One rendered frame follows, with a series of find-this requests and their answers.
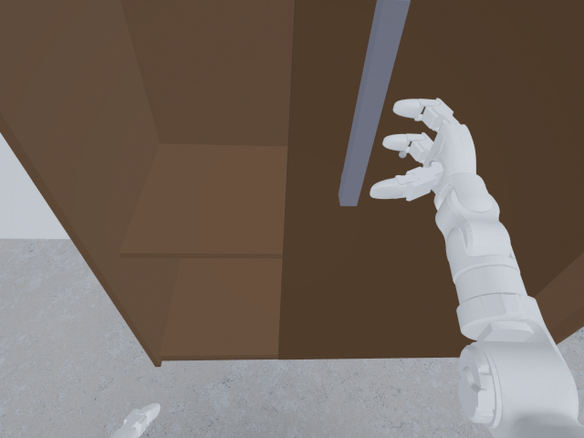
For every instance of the robot right hand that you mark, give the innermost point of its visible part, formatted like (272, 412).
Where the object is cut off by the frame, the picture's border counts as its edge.
(452, 150)

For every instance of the right robot upper arm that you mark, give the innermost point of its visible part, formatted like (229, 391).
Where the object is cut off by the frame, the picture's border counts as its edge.
(518, 390)

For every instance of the wardrobe door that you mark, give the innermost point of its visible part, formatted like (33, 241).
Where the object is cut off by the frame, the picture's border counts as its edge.
(373, 281)
(563, 295)

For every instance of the robot left hand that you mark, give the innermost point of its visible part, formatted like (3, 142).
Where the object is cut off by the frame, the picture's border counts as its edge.
(137, 421)

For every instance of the handle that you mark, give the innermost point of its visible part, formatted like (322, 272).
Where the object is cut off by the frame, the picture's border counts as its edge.
(385, 36)

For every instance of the right robot forearm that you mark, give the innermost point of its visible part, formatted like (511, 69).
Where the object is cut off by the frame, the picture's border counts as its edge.
(494, 305)

